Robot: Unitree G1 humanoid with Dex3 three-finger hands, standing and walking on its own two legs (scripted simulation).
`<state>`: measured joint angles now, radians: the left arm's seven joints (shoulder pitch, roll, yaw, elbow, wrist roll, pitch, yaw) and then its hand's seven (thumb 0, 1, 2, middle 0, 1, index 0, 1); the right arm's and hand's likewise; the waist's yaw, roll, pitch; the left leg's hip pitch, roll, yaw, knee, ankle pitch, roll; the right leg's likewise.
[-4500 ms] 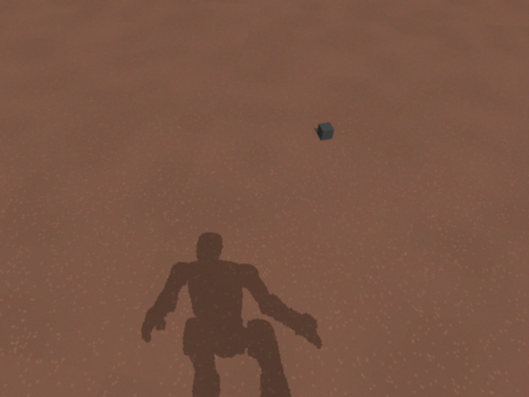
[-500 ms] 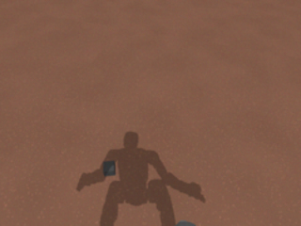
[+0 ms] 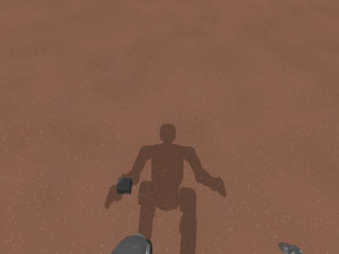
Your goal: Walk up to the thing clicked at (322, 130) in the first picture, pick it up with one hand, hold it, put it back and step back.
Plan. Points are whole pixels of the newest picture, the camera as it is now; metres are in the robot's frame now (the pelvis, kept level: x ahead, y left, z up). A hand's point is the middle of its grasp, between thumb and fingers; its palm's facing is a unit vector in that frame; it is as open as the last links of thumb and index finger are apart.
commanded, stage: walk up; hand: left
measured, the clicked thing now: (124, 185) +0.48 +0.27 -0.72
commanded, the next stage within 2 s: none
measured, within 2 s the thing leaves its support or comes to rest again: neither
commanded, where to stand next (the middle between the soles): +0.10 +0.02 m, yaw +1 degrees
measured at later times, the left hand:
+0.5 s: hand out of the picture +0.06 +0.29 -0.14, palm faces -0.04 -0.89 -0.46, open 7.4 cm
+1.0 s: hand out of the picture +0.08 +0.27 -0.14, palm faces +0.00 -0.94 -0.34, open 7.4 cm
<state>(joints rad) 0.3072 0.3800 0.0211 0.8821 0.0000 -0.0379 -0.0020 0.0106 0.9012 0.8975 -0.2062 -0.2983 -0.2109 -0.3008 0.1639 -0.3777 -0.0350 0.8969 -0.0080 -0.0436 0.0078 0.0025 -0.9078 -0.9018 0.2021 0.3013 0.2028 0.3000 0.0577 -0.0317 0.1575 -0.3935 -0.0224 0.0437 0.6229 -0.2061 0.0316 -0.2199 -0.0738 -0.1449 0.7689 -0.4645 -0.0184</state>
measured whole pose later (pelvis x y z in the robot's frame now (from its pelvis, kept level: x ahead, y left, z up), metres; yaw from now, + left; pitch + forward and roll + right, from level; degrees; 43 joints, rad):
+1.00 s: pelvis +0.00 +0.01 +0.02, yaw +0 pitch -2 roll +0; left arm 0.11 0.37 0.00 1.09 0.00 -0.02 -0.01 0.01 0.90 0.90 -0.20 -0.30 -0.21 -0.30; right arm 0.11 -0.35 -0.01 1.10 -0.01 -0.02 0.01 0.00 -0.91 -0.90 0.20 0.30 0.20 0.30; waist 0.01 -0.02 0.05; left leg -0.18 0.03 0.01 0.52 -0.31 -0.02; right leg -0.25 -0.05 0.02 0.52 -0.23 0.04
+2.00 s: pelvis +0.01 +0.01 +0.03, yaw -1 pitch -3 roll +0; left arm 0.10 0.34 0.01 1.12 0.02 -0.01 -0.02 0.01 0.90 0.90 -0.20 -0.30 -0.21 -0.30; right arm 0.12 -0.36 -0.03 1.12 -0.01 -0.01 0.02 0.00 -0.91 -0.90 0.20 0.30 0.20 0.30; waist -0.01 0.00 0.05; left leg -0.07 0.04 0.05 0.39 -0.27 -0.01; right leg -0.18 -0.04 0.05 0.43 -0.22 0.03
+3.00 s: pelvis -0.03 +0.02 -0.01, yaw -6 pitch -4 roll -2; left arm 0.27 0.40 0.09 0.93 0.03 0.08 -0.05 0.01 0.91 0.90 -0.20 -0.30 -0.21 -0.30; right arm 0.12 -0.41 -0.07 0.84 -0.05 0.04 -0.03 0.00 -0.90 -0.90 0.21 0.30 0.21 0.30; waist 0.00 0.02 0.14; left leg -0.50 0.08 0.00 0.67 -0.22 0.01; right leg -0.18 0.04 0.02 0.69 -0.45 -0.01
